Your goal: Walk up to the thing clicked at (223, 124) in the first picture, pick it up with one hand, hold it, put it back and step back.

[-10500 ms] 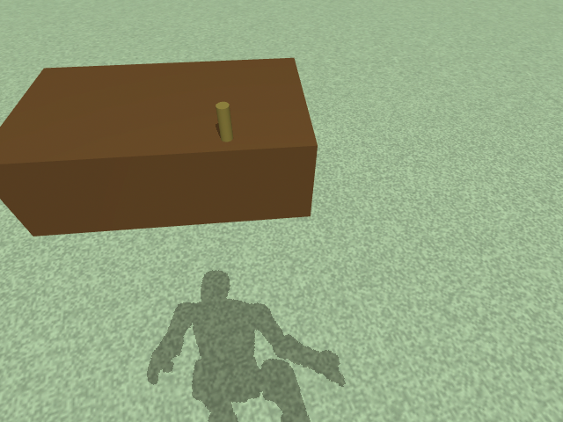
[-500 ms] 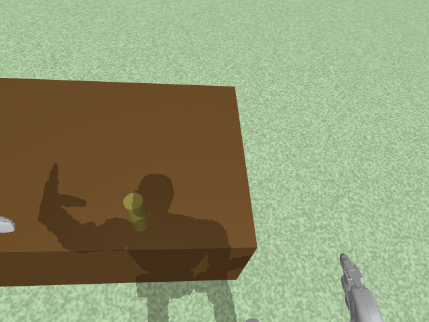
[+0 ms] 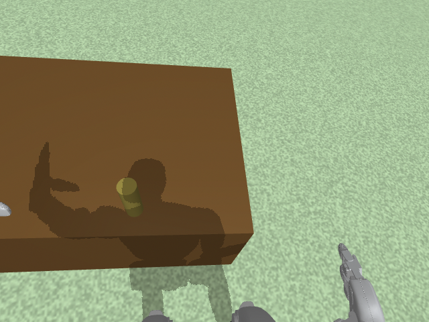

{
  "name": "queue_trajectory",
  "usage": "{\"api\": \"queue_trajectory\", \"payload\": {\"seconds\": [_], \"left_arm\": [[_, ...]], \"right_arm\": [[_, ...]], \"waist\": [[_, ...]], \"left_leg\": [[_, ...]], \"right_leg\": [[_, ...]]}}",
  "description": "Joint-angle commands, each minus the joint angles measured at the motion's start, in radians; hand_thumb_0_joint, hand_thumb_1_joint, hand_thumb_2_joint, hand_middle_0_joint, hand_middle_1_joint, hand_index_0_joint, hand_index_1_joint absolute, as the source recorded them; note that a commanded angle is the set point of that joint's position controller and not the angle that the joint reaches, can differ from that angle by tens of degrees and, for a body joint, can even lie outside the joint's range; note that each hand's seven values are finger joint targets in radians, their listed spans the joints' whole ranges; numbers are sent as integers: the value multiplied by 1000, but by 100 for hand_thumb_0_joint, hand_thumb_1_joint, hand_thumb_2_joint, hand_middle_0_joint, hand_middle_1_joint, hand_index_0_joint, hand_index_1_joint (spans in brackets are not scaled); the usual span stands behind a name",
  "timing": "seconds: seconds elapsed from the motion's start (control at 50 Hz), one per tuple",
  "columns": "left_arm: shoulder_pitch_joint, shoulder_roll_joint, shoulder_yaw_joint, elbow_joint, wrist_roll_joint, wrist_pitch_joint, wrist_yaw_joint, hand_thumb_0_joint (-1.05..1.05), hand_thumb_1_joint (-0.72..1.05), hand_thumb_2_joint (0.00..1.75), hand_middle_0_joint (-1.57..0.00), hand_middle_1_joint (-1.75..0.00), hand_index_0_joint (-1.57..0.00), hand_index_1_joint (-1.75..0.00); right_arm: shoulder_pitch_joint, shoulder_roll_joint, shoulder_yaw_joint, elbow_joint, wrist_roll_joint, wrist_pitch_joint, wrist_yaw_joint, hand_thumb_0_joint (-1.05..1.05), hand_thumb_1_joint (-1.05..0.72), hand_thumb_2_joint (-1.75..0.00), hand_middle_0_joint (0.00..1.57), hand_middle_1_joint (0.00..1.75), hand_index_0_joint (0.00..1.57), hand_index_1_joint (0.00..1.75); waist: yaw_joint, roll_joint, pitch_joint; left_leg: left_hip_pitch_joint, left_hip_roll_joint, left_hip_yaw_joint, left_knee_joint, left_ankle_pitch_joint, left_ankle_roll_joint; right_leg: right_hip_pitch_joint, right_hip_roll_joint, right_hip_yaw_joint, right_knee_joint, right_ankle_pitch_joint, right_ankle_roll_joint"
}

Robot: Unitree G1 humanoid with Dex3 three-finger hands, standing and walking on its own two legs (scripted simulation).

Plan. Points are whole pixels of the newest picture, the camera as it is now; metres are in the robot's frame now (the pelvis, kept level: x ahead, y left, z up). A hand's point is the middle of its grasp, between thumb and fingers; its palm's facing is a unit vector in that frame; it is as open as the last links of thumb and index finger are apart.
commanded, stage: approach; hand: left
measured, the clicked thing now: (131, 198) +0.46 +0.18 -0.22
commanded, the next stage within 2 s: close in in 0.40 s
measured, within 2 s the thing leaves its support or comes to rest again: neither
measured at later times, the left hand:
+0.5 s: hand (93, 213) +0.40 +0.26 -0.19, palm faces +0.05 -1.00 +0.07, open 17.4 cm
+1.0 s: hand (127, 215) +0.41 +0.19 -0.22, palm faces +0.07 -1.00 +0.03, open 17.4 cm
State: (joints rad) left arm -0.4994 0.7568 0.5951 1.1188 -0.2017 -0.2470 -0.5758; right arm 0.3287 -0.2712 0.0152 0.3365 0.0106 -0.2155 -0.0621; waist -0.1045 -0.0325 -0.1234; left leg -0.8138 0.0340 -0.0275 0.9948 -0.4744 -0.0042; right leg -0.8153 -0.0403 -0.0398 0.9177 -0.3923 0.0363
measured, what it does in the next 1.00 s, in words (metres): lowers itself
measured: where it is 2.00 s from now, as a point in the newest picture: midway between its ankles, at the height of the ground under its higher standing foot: outside the picture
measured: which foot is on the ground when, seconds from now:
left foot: down 0.00-1.00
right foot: down 0.00-1.00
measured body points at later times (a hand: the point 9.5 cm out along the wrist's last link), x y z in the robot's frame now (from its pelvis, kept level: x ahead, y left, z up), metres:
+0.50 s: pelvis -0.04 +0.00 -0.12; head +0.15 +0.08 +0.28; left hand +0.39 +0.31 -0.19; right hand +0.14 -0.26 -0.05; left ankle +0.00 +0.12 -0.68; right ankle +0.02 -0.15 -0.68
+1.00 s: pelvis -0.06 +0.00 -0.16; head +0.13 +0.07 +0.25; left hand +0.40 +0.24 -0.22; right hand +0.11 -0.27 -0.03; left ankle +0.00 +0.12 -0.68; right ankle +0.02 -0.15 -0.68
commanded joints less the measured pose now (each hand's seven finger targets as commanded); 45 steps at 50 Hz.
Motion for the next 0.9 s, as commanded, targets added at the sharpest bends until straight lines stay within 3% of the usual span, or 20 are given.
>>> {"api": "queue_trajectory", "payload": {"seconds": [0.0, 0.02, 0.08, 0.12, 0.16, 0.18, 0.2, 0.24, 0.26, 0.3, 0.36, 0.44, 0.5, 0.56, 0.58, 0.62, 0.66, 0.7, 0.76, 0.88], "left_arm": [[-301, 222, 35, -158, -70, -173, -19, 0, -45, 3, -3, -3, -3, -3], [-267, 213, 47, -139, -76, -195, -14, 0, -43, 5, -3, -4, -3, -4], [-170, 228, 89, -69, -83, -251, -5, 0, -46, 4, -4, -4, -4, -5], [-196, 270, 116, -124, -75, -297, 2, 0, -46, 4, -5, -4, -4, -4], [-241, 291, 132, -150, -67, -341, 13, 0, -47, 3, -5, -4, -4, -4], [-184, 259, 132, -68, -60, -352, 17, 0, -48, 3, -5, -4, -5, -5], [-237, 255, 120, -122, -62, -378, 19, 0, -51, 4, -5, -5, -5, -6], [-312, 308, 153, -206, -48, -421, 33, 0, -49, 4, -5, -4, -4, -5], [-286, 267, 126, -156, -41, -429, 35, 0, -49, 3, -6, -3, -4, -5], [-313, 274, 124, -170, -27, -454, 48, 0, -49, 6, -5, -4, -3, -6], [-299, 206, 85, -156, -12, -465, 68, 0, -52, 4, -6, -4, -4, -6], [-253, 123, 51, -111, -5, -473, 98, 0, -54, 5, -6, -5, -5, -6], [-231, 97, 38, -121, 15, -489, 129, 0, -54, 1, -5, -5, -6, -4], [-265, 119, 58, -194, 26, -514, 182, 0, -56, 1, -5, -7, -7, -6], [-285, 115, 70, -224, 27, -522, 203, 0, -59, 1, -6, -8, -8, -6], [-301, 106, 74, -278, 29, -536, 244, 0, -57, 3, -6, -9, -8, -7], [-329, 87, 53, -327, 48, -543, 277, 0, -56, 3, -6, -9, -8, -7], [-333, 91, 38, -335, 80, -537, 301, 0, -54, 3, -6, -9, -8, -7], [-314, 52, -7, -295, 118, -507, 320, 0, -53, 4, -6, -9, -8, -7], [-262, -68, -44, -209, 106, -449, 372, 0, -53, 4, -6, -7, -8, -6]], "right_arm": [[-6, -190, -110, -210, -8, -66, -1, 0, 58, -4, 5, 5, 5, 5], [9, -183, -108, -206, -10, -63, 3, 0, 58, -4, 5, 5, 5, 5], [62, -233, -162, -244, -18, -60, 9, 0, 57, -4, 5, 5, 5, 5], [89, -217, -154, -304, -23, -59, 23, 0, 57, -4, 5, 5, 5, 5], [89, -217, -157, -352, -29, -58, 34, 0, 55, -5, 5, 5, 5, 5], [82, -222, -172, -365, -34, -60, 37, 0, 55, -5, 5, 5, 5, 5], [68, -206, -153, -353, -37, -62, 40, 0, 55, -5, 5, 5, 5, 5], [49, -218, -164, -404, -50, -69, 45, 0, 53, -5, 5, 5, 5, 5], [27, -212, -156, -458, -52, -73, 48, 0, 53, -5, 5, 5, 5, 5], [36, -222, -167, -483, -62, -75, 50, 0, 53, -6, 5, 5, 5, 5], [66, -235, -186, -547, -71, -77, 61, 0, 52, -6, 5, 5, 5, 5], [147, -259, -241, -585, -73, -83, 72, 0, 53, -5, 5, 5, 5, 5], [183, -268, -272, -656, -64, -86, 84, 0, 55, -4, 5, 5, 5, 5], [176, -284, -307, -752, -55, -90, 90, 0, 56, -4, 5, 5, 5, 5], [173, -280, -298, -795, -56, -89, 93, 0, 55, -4, 5, 5, 5, 5], [193, -272, -318, -815, -51, -81, 98, 0, 55, -4, 5, 5, 5, 5], [182, -255, -309, -872, -49, -69, 106, 0, 55, -4, 5, 5, 5, 5], [200, -267, -335, -871, -51, -51, 103, 0, 55, -4, 5, 5, 5, 5], [215, -248, -334, -883, -54, -28, 106, 0, 55, -4, 5, 5, 5, 5], [228, -226, -326, -876, -44, 7, 119, 0, 55, -4, 5, 5, 5, 5]], "waist": [[-50, 114, -353], [-51, 100, -336], [-68, 78, -333], [-62, 151, -410], [-64, 176, -422], [-84, 161, -401], [-77, 212, -402], [-78, 317, -515], [-92, 308, -496], [-100, 381, -546], [-129, 410, -619], [-174, 417, -602], [-196, 357, -557], [-199, 317, -572], [-200, 309, -586], [-202, 346, -591], [-193, 369, -633], [-198, 402, -633], [-202, 429, -598], [-202, 321, -471]], "left_leg": [[167, -11, -16, -37, 338, 2], [136, -16, -14, -14, 330, 5], [72, -22, -11, 47, 314, 10], [83, -25, -11, 93, 376, 3], [41, -25, -20, 130, 376, -2], [22, -20, -24, 153, 376, -2], [5, -19, -31, 170, 364, -6], [46, -7, -50, 204, 389, -21], [33, -4, -53, 219, 385, -24], [18, -5, -56, 252, 366, -32], [-5, -2, -60, 304, 366, -36], [-76, -2, -61, 368, 350, -34], [-193, -11, -53, 400, 224, -19], [-285, -20, -45, 433, 140, -4], [-304, -22, -51, 434, 117, -4], [-314, -26, -48, 433, 82, -3], [-295, -27, -51, 433, 67, -6], [-269, -25, -51, 426, 53, -10], [-295, -28, -39, 436, 58, -12], [-387, -30, -38, 434, -15, -1]], "right_leg": [[48, 48, -15, 0, 216, -57], [23, 47, -13, 15, 214, -57], [-28, 47, -8, 56, 211, -57], [-47, 44, -4, 96, 251, -60], [-81, 46, -6, 141, 242, -64], [-126, 48, -10, 164, 233, -65], [-172, 49, -9, 190, 207, -67], [-245, 50, -16, 249, 179, -75], [-275, 51, -20, 266, 168, -75], [-308, 51, -20, 312, 156, -82], [-361, 55, -25, 368, 156, -89], [-444, 62, -38, 432, 155, -91], [-463, 62, -36, 462, 108, -89], [-432, 59, -20, 488, 76, -80], [-435, 58, -21, 495, 56, -78], [-430, 55, -11, 506, 30, -75], [-446, 53, -11, 520, 12, -77], [-468, 54, -11, 524, 2, -77], [-470, 51, -1, 523, 15, -77], [-504, 52, -17, 502, -39, -69]]}}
